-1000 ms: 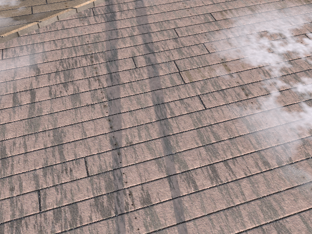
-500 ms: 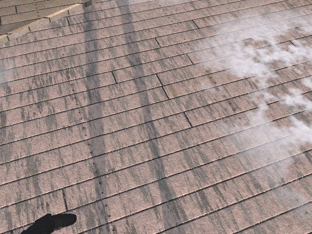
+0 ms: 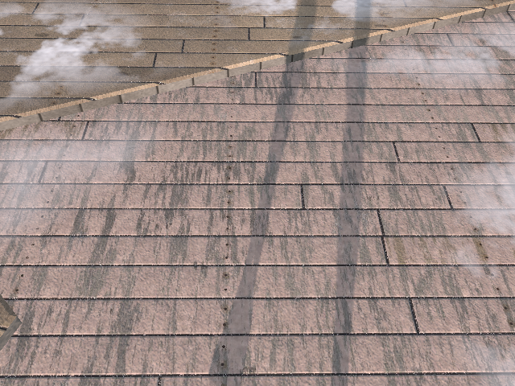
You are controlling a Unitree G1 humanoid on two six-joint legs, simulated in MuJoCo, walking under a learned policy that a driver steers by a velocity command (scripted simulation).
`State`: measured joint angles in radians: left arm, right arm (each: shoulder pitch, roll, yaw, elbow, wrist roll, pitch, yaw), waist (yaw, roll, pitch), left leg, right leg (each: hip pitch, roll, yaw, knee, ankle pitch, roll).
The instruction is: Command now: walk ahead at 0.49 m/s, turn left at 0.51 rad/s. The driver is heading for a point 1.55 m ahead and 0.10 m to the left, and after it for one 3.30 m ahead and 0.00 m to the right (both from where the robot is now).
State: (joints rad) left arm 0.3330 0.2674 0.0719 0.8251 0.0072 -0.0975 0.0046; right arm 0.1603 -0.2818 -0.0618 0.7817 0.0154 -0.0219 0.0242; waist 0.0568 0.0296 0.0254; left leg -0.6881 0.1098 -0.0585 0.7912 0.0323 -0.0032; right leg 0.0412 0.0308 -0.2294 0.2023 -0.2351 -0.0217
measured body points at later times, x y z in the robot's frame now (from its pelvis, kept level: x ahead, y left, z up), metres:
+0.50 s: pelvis +0.28 +0.08 +0.00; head +0.31 +0.11 +0.45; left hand +0.41 +0.38 -0.09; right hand +0.42 -0.18 -0.10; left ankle +0.22 +0.14 -0.74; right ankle +0.50 -0.06 -0.68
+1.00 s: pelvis +0.59 +0.08 +0.00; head +0.62 +0.08 +0.45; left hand +0.62 +0.37 -0.11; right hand +0.81 -0.15 -0.08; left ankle +0.73 +0.28 -0.68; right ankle +0.57 +0.01 -0.74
